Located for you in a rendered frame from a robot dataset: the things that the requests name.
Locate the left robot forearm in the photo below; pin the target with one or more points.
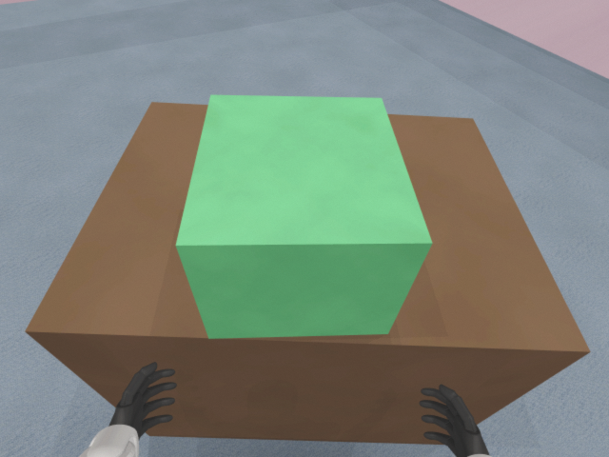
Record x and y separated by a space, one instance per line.
114 441

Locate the carton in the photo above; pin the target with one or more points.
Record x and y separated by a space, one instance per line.
300 218

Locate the robot right hand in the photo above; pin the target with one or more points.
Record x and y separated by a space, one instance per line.
465 437

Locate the robot left hand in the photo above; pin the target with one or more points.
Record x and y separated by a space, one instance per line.
133 407

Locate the pedestal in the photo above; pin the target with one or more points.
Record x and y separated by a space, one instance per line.
483 317

